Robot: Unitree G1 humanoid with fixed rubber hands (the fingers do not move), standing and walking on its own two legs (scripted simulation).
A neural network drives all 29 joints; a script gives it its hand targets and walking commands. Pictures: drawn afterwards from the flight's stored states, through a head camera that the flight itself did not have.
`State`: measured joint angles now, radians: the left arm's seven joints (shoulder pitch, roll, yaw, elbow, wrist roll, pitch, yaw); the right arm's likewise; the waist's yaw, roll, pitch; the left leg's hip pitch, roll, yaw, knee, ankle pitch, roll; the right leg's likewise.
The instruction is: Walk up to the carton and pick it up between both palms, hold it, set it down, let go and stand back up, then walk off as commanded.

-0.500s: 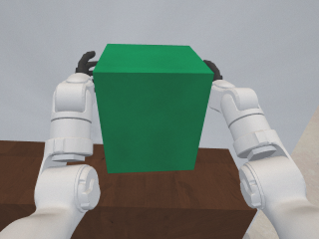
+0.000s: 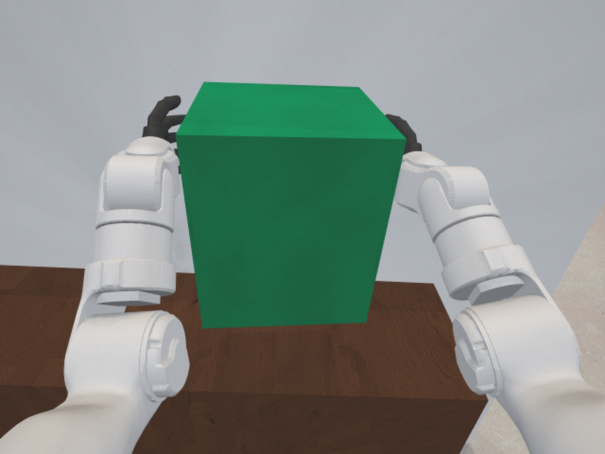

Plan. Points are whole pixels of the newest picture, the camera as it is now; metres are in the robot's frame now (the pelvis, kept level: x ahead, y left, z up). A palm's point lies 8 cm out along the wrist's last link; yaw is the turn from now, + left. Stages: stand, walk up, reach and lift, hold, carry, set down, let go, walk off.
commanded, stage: hold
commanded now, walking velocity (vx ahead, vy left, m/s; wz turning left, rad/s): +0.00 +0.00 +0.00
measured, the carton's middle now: (284, 201) +0.38 +0.02 +0.25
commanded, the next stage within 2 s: set down in 0.44 s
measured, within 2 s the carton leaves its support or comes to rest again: neither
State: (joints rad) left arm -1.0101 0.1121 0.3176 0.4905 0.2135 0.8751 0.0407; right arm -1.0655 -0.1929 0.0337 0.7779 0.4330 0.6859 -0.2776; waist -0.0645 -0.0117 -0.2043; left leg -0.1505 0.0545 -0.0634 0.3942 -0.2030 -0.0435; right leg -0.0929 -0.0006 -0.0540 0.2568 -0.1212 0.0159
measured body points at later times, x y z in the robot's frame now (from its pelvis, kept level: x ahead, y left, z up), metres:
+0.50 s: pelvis +0.00 +0.00 +0.00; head -0.10 +0.02 +0.44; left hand +0.38 +0.17 +0.31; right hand +0.38 -0.13 +0.30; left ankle +0.01 +0.14 -0.75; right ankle +0.01 -0.13 -0.75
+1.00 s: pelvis +0.00 +0.00 +0.00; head -0.06 +0.04 +0.45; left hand +0.43 +0.17 +0.30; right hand +0.41 -0.13 +0.25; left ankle +0.01 +0.14 -0.75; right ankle +0.01 -0.13 -0.75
